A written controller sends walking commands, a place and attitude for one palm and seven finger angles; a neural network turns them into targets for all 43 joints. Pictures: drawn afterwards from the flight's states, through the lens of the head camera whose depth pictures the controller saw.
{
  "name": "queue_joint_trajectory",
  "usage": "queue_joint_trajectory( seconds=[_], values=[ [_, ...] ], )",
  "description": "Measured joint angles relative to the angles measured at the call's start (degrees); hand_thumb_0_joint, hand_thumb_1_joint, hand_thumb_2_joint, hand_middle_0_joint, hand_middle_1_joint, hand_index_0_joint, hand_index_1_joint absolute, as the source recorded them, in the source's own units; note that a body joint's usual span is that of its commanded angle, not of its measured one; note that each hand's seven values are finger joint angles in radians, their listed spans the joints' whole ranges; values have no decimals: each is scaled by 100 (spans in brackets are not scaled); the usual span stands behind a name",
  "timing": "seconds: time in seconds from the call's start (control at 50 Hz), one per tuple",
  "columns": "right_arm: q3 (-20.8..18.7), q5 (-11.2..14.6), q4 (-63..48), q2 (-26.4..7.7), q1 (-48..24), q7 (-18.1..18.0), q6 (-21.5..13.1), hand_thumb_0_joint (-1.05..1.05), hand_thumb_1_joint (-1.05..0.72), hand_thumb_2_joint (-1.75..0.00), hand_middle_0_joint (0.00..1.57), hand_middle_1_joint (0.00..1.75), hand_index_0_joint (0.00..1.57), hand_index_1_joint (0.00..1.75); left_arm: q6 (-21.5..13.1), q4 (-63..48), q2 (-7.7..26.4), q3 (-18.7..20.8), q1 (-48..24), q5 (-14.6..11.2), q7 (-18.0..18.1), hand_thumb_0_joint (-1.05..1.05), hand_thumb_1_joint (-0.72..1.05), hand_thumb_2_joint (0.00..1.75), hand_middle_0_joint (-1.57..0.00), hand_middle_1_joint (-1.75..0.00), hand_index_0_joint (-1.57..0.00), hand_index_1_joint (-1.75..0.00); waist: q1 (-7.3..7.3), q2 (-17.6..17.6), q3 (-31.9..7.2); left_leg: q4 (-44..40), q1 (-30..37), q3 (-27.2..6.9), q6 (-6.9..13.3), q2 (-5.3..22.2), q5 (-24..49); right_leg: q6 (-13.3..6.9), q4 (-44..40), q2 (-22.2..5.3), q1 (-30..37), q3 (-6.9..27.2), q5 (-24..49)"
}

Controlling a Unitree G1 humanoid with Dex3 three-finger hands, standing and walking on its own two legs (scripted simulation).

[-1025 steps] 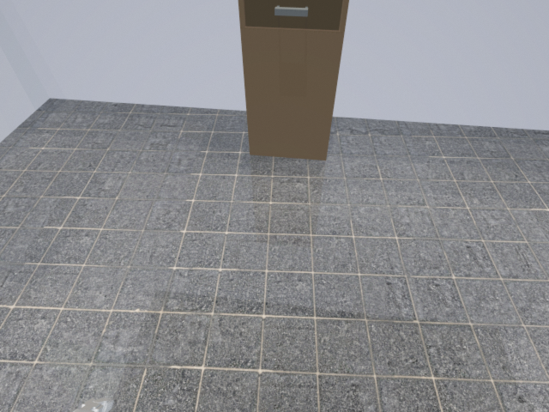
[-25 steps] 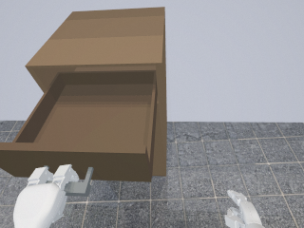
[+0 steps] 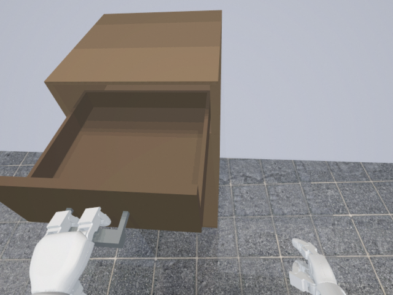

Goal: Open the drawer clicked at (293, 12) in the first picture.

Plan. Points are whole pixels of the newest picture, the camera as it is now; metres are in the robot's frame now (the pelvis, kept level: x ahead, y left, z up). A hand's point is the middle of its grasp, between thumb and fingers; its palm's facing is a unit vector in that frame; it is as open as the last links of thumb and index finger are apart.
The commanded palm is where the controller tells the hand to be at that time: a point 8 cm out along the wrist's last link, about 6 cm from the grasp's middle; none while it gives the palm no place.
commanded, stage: lift the hand off the handle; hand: left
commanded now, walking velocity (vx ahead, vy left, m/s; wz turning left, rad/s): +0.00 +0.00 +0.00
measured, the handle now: (92, 225) +0.22 +0.23 +0.05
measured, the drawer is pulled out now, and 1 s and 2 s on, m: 0.30 0.30 0.30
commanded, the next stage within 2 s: draw the hand back to the body in 1.50 s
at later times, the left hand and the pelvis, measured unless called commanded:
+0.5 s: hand (78, 249) +0.18 +0.23 +0.07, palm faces +0.06 -0.12 -0.99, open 13.6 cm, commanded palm +0.14 +0.23 +0.13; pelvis +0.00 +0.00 +0.01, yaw +0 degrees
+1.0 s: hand (54, 231) +0.18 +0.24 +0.14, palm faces +0.10 -0.12 -0.99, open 13.6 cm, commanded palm +0.14 +0.23 +0.20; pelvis +0.00 +0.01 +0.03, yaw +0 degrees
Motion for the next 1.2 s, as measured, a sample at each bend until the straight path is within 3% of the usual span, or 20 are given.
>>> queue_joint_trajectory(
  seconds=[0.26, 0.5, 0.7, 0.84, 0.96, 1.2],
  values=[
    [126, 36, 129, 141, 55, -94, -12, 1, -91, -90, 20, 30, 20, 30, 259, 230, -74, -257, -476, 89, -146, 0, -49, 30, -32, -122, -32, -120, 87, 54, 43, -33, 90, -52, 16, -41, 48, 13, -40, -34, 118, -53, 27],
    [144, 71, 44, 66, 64, -132, -95, 1, -91, -90, 20, 30, 20, 30, 357, -301, 141, -125, -359, -176, -559, 0, -49, 30, -32, -120, -36, -122, 47, 117, 104, -382, 522, -31, 14, -15, 173, 19, -440, 1, 553, -24, 200],
    [141, 167, -11, -87, 26, -143, -50, 1, -91, -90, 20, 30, 20, 30, 599, -797, 275, -18, -307, -389, -987, 0, -49, 30, -32, -120, -33, -121, 126, 185, 194, -779, 948, -20, 47, -46, 329, 63, -878, -20, 994, -11, 383],
    [220, 183, -54, -54, 22, -158, -102, 1, -91, -90, 20, 30, 20, 30, 558, -1067, 347, -46, -361, -474, -1325, 0, -49, 30, -32, -120, -35, -122, 196, 222, 261, -1034, 1205, -18, 70, -57, 425, 90, -1202, -24, 1279, -7, 520],
    [291, 231, -53, -11, -27, -108, -80, 1, -91, -90, 20, 30, 20, 30, 549, -1447, 495, 87, -288, -589, -1454, 0, -49, 30, -32, -120, -36, -122, 206, 260, 303, -1216, 1405, -10, 89, -63, 485, 119, -1460, -25, 1509, 3, 629],
    [356, 336, -95, -75, -126, -42, 11, 1, -91, -90, 20, 30, 20, 30, 878, -1970, 653, 210, -532, -854, -1932, 0, -49, 30, -32, -120, -32, -120, 221, 328, 376, -1578, 1750, 5, 145, -130, 657, 184, -1854, -83, 1871, 13, 820]
  ],
)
